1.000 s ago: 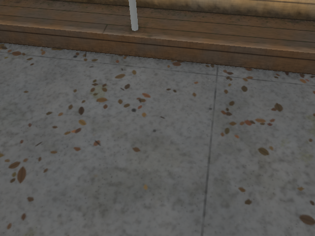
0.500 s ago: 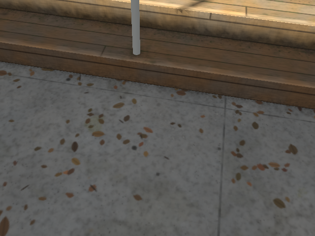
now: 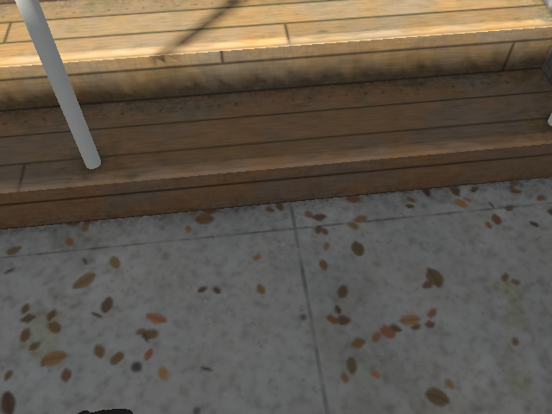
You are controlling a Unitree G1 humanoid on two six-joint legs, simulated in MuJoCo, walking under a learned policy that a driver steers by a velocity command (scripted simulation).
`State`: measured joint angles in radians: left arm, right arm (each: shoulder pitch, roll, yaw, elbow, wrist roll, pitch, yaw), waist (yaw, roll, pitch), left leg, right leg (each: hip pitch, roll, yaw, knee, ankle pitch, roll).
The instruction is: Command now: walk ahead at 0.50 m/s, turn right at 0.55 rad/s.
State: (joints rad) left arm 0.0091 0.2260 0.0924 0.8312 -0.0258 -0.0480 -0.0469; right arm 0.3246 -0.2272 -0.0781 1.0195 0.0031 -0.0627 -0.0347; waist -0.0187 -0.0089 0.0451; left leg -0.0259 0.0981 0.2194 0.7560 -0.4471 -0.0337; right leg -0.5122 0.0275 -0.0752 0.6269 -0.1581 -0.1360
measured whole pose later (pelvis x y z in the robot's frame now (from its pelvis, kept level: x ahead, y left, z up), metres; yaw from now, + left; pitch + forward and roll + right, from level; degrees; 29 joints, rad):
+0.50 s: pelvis +0.29 +0.02 +0.01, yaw -10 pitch +3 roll +0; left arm 0.34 0.27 0.08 0.90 -0.01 -0.06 0.02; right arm 0.01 -0.24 -0.05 0.81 -0.03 -0.13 0.03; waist 0.06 0.00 0.01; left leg -0.49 -0.01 0.02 0.50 -0.06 0.05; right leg -0.09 0.07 0.11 0.64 -0.45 -0.05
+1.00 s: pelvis +0.37 -0.01 +0.02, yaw +6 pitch +1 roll +0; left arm 0.17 0.26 0.04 0.78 0.02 -0.02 0.05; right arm 0.22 -0.30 -0.09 0.85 0.01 0.04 -0.01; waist -0.03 0.03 0.04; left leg -0.40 -0.14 -0.18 0.66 -0.36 0.02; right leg -0.29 0.04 0.03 0.50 -0.21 -0.03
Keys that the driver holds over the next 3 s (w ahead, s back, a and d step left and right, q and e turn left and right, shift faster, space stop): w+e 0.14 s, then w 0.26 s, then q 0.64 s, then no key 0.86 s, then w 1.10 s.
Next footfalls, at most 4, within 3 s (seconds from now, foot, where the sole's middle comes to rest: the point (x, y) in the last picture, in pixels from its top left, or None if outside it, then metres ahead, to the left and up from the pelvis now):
0.46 left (247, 406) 0.46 0.09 -0.75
0.96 right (333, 412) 0.45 -0.11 -0.75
1.38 left None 0.38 0.15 -0.75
2.46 left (207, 330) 0.65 0.19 -0.75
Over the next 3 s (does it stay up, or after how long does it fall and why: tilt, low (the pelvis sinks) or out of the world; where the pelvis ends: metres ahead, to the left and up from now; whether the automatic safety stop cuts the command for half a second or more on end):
stays up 0.80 0.13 0.01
